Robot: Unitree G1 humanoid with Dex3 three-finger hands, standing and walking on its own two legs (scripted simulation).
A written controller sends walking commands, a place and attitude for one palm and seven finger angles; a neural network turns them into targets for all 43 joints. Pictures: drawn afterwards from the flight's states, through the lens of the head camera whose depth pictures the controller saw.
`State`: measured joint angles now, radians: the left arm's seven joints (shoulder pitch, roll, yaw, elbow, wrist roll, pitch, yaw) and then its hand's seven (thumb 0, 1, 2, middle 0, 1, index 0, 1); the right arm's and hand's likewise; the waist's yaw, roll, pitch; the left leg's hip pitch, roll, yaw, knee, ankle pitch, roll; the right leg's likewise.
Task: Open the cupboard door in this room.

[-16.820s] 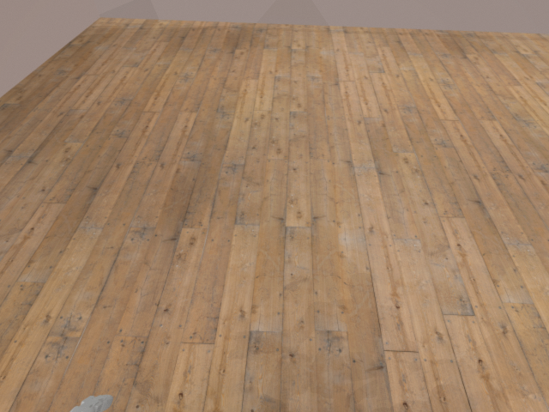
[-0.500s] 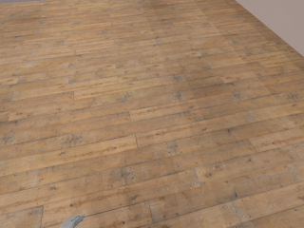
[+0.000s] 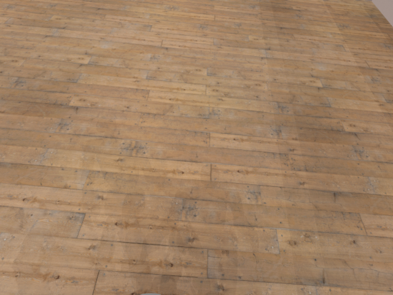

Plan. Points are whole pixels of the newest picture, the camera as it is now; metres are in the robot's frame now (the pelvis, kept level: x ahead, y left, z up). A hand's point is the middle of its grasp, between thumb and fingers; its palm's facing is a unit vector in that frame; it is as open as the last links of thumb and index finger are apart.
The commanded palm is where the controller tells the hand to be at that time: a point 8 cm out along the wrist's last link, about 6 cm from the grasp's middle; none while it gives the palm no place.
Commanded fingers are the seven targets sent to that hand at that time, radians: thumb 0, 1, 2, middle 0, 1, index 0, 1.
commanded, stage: turn or walk to find it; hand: left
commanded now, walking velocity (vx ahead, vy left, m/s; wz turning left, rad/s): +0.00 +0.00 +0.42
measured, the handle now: out of the picture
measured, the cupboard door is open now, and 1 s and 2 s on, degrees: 0 0 0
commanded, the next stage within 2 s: none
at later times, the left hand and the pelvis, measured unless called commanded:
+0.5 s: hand out of the picture +0.05 +0.18 -0.14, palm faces +0.20 -0.94 -0.28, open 7.4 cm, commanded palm none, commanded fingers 0.00 0.90 0.90 -0.20 -0.30 -0.20 -0.30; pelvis -0.03 -0.03 +0.01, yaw +12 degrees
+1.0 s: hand out of the picture -0.14 +0.18 -0.18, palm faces +0.48 -0.84 -0.24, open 7.4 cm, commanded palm none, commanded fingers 0.00 0.90 0.90 -0.20 -0.30 -0.20 -0.30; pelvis -0.06 -0.01 +0.00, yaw +26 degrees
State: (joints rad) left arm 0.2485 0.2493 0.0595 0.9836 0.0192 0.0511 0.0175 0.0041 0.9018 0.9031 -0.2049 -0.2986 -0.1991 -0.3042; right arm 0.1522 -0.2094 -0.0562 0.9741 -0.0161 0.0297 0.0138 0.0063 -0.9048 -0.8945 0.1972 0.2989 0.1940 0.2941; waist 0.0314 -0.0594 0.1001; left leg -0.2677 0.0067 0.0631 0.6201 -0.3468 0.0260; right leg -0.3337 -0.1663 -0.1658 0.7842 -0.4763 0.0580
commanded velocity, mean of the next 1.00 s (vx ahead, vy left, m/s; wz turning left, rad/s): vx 0.00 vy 0.00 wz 0.42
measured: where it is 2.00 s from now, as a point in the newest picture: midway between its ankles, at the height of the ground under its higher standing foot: outside the picture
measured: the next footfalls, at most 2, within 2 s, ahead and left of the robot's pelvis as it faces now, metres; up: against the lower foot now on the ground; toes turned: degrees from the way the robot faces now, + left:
right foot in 0.46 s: +0.03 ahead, -0.12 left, +0.00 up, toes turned +7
left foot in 0.94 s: -0.09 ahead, +0.10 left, +0.00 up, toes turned +29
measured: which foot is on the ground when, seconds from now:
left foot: down 0.00-0.46, up 0.48-0.92, down 0.94-1.00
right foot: up 0.00-0.44, down 0.46-0.94, up 0.96-1.00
